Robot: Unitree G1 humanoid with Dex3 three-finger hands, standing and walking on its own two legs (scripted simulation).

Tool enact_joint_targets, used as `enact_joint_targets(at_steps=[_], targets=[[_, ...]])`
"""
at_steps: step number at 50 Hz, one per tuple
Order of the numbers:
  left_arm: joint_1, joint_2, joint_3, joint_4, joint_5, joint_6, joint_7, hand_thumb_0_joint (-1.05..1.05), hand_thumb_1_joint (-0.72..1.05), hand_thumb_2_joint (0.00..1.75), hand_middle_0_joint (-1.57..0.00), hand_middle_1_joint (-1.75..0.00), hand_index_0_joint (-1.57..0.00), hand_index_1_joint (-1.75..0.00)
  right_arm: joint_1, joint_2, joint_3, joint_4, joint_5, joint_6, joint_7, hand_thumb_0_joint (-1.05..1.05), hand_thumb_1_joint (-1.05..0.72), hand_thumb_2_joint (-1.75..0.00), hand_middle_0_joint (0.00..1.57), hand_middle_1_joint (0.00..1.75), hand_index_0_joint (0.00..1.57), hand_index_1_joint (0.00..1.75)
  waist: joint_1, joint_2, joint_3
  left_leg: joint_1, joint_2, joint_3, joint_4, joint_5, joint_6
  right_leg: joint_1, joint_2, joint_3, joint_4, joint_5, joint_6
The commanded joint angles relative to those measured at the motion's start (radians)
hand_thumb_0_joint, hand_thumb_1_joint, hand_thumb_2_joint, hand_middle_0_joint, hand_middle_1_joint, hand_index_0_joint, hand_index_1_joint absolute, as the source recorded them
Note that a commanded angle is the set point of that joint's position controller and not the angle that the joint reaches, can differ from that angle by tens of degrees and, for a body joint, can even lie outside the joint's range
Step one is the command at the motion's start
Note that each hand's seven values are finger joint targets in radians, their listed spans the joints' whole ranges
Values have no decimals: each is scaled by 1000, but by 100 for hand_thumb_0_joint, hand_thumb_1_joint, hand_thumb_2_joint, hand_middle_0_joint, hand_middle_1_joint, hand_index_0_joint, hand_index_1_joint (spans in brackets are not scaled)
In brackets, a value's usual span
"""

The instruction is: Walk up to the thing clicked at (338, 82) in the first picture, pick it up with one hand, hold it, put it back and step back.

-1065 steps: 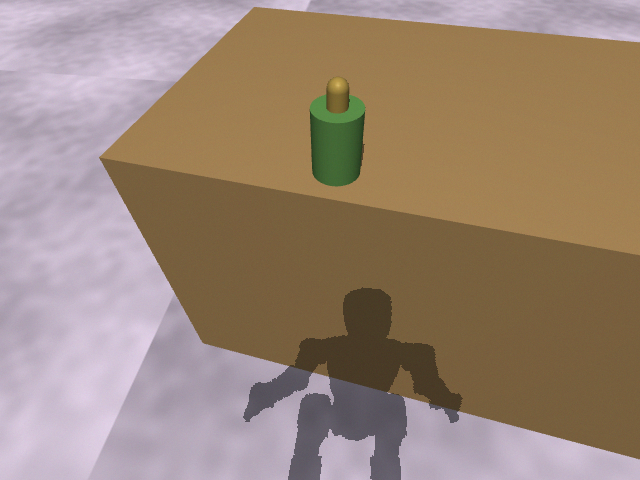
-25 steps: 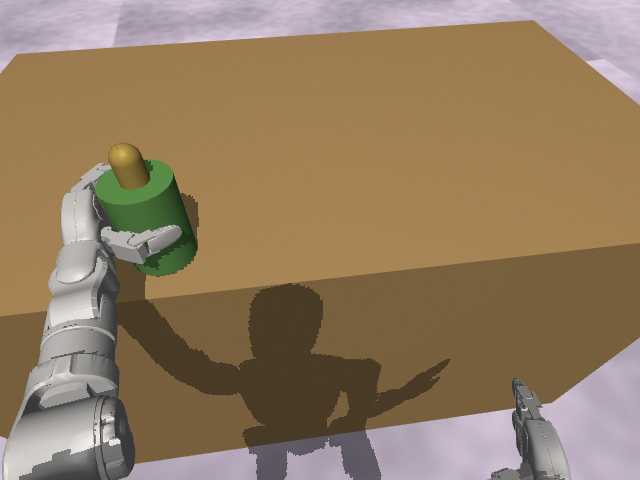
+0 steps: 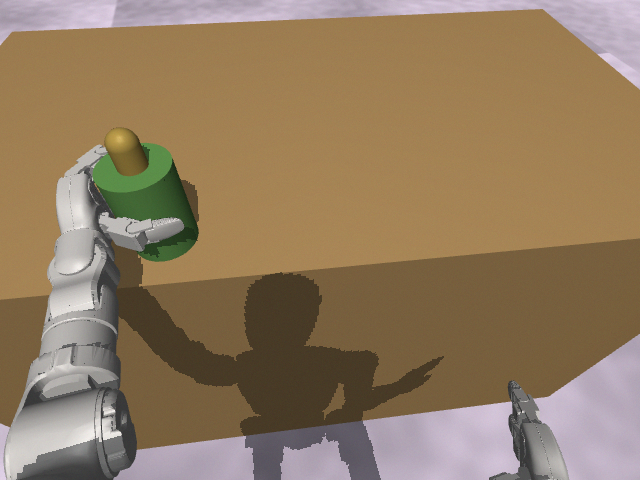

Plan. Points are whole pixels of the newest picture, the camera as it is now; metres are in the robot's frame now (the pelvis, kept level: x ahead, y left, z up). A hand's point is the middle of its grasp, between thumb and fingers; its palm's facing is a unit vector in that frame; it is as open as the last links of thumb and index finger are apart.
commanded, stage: open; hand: left
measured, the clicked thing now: (145, 191) +0.44 +0.22 +0.14
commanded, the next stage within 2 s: withdraw in 0.22 s
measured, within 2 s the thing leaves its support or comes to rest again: neither
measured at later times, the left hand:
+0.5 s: hand (128, 194) +0.44 +0.24 +0.14, palm faces +0.26 -0.97 -0.01, open 16.1 cm
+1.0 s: hand out of the picture +0.44 +0.34 +0.24, palm faces +0.35 -0.91 -0.23, open 17.4 cm
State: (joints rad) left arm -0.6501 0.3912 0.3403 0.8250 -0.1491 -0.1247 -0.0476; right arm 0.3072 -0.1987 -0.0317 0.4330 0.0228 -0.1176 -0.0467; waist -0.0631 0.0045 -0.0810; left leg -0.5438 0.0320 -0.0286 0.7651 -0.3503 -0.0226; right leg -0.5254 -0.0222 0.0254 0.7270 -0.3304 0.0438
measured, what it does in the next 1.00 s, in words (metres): stands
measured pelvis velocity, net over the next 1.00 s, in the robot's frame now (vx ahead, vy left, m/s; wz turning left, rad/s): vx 0.02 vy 0.00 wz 0.01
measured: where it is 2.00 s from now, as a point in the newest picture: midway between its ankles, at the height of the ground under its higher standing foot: outside the picture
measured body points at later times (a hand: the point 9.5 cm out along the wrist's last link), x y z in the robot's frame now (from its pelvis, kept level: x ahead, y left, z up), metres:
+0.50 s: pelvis +0.00 +0.00 +0.00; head +0.03 +0.01 +0.45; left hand +0.42 +0.29 +0.14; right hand +0.15 -0.25 -0.05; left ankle +0.02 +0.13 -0.71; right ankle +0.02 -0.15 -0.71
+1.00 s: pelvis +0.02 +0.00 +0.01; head +0.04 -0.01 +0.46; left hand +0.41 +0.38 +0.25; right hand +0.17 -0.24 -0.06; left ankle +0.02 +0.13 -0.71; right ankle +0.02 -0.15 -0.71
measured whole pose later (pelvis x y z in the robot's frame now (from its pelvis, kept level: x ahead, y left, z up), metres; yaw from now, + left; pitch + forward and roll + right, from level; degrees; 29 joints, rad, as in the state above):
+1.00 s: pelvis +0.02 +0.00 +0.01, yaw +0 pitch +7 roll -1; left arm -0.81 0.73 0.41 0.89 -0.02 0.11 -0.20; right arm 0.34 -0.23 -0.02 0.43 0.04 -0.14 -0.02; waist -0.03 0.04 -0.09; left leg -0.46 0.02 -0.02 0.67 -0.33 -0.02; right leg -0.44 -0.04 0.02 0.64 -0.32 0.05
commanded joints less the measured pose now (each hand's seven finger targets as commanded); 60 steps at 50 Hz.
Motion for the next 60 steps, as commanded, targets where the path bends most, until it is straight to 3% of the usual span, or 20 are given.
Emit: enact_joint_targets(at_steps=[1,11,18,29,30,33,38,42,43,44,45,46,48,52,53,55,56,57,58,60], targets=[[-487,234,19,-222,-7,-68,1,0,-61,36,-61,-56,-62,-56,-45,-142,-65,-166,-3,-53,-13,0,51,-5,5,5,5,5,-17,67,-340,199,-17,38,-97,193,28,78,33,-56,-86,191,-44],[-464,210,8,-202,-11,-59,-1,0,-61,24,-43,-36,-44,-36,-47,-124,-43,-190,4,-45,-9,0,52,-5,5,5,5,5,-11,33,-283,144,-26,45,-103,134,35,72,34,-53,-92,145,-41],[-467,220,7,-237,-7,-56,1,0,-56,20,-27,-25,-28,-25,-56,-162,-77,-210,5,-44,-12,0,53,-5,5,5,5,5,-15,60,-304,177,-16,35,-108,139,27,50,41,-59,-78,142,-47],[-555,476,156,-402,5,4,-3,0,-54,13,-12,-13,-13,-13,-52,-152,-72,-244,21,-33,-30,0,53,-5,5,5,5,5,35,116,-399,207,-33,50,-94,278,27,224,29,-48,-91,267,-43],[-536,517,190,-406,4,19,-14,0,-55,11,-11,-12,-13,-11,-38,-147,-62,-253,23,-36,-32,0,53,-5,5,5,5,5,37,103,-411,211,-32,52,-90,299,29,243,26,-45,-93,294,-40],[-485,405,83,-218,5,109,-81,0,-54,12,-13,-12,-14,-12,-49,-99,-38,-145,34,-41,-27,0,54,-5,5,5,5,5,19,97,-249,178,-30,48,-122,268,29,163,32,-54,-115,250,-46],[-567,460,81,-98,-11,214,-196,0,-57,10,-14,-12,-16,-11,-75,-135,-18,-177,39,-67,-14,0,57,-4,5,5,5,5,5,74,-227,194,-15,29,-161,253,25,113,41,-71,-139,218,-50],[-606,474,73,-49,-14,258,-246,0,-61,4,-7,-3,-6,-4,23,-184,-58,-143,34,-78,-15,0,57,-5,5,5,5,5,-34,57,-231,235,-21,33,-168,247,32,85,38,-68,-148,223,-43],[-767,694,87,-400,102,187,-187,0,-58,2,-7,-5,-8,-4,-6,-206,-72,-225,22,-91,-3,0,56,-5,5,5,5,5,24,190,-382,329,-34,44,-167,318,8,149,21,-67,-140,304,-39],[-659,703,137,-191,112,186,-161,0,-59,2,-8,-5,-9,-5,70,-197,-72,-120,18,-84,0,0,53,-6,5,5,5,5,2,158,-340,322,-30,45,-158,340,6,137,27,-75,-134,316,-37],[-552,616,96,-73,112,196,-163,0,-56,1,-8,-5,-9,-4,35,-187,-54,-139,21,-83,7,0,55,-6,5,5,5,5,9,76,-262,283,-26,39,-166,334,9,132,32,-80,-138,301,-35],[-579,604,85,-128,109,187,-160,0,-57,3,-7,-6,-8,-5,-20,-163,-37,-177,28,-82,16,0,56,-5,5,5,5,5,15,49,-280,279,-28,37,-169,331,17,158,31,-75,-146,310,-30],[-517,663,128,-91,137,168,-129,0,-57,3,-7,-6,-8,-5,65,-220,-114,-108,20,-75,11,0,56,-5,5,5,5,5,6,31,-272,280,-25,38,-165,343,20,147,29,-75,-147,314,-31],[-505,771,218,-172,160,119,-91,0,-56,3,-5,-3,-5,-4,-22,-179,-56,-195,25,-67,30,0,57,-5,5,5,5,5,78,71,-342,256,-37,49,-172,359,18,255,14,-65,-162,326,-35],[-527,752,215,-272,155,101,-88,0,-56,3,-5,-3,-4,-3,-44,-140,-19,-206,26,-67,37,0,57,-5,5,5,5,5,104,109,-392,296,-31,46,-177,391,10,274,17,-68,-154,334,-41],[-381,724,234,-219,153,87,-74,0,-57,3,-6,-3,-5,-4,-12,-176,-62,-181,27,-64,34,0,55,-6,5,5,5,5,92,107,-370,307,-25,44,-170,454,6,274,22,-73,-155,367,-45],[-408,708,222,-379,146,68,-69,0,-57,3,-6,-3,-5,-4,-34,-163,-59,-170,26,-65,41,0,55,-6,5,5,5,5,117,189,-413,342,-21,41,-172,497,-5,271,22,-75,-149,369,-53],[-322,691,239,-313,149,66,-59,0,-58,3,-6,-3,-5,-4,-34,-153,-42,-156,24,-65,47,0,54,-6,5,5,5,5,114,174,-380,336,-15,38,-165,519,-7,247,26,-80,-151,364,-53],[-322,639,197,-486,140,48,-59,0,-57,3,-6,-3,-6,-4,-34,-143,-49,-159,25,-67,51,0,54,-6,5,5,5,5,120,223,-381,364,-12,38,-177,504,-14,233,29,-84,-158,330,-58],[-132,573,202,-442,133,50,-36,0,-57,3,-6,-3,-6,-4,-37,-150,-61,-122,23,-68,51,0,53,-6,5,5,5,5,116,155,-280,315,-12,37,-193,429,-9,231,31,-88,-173,292,-56]])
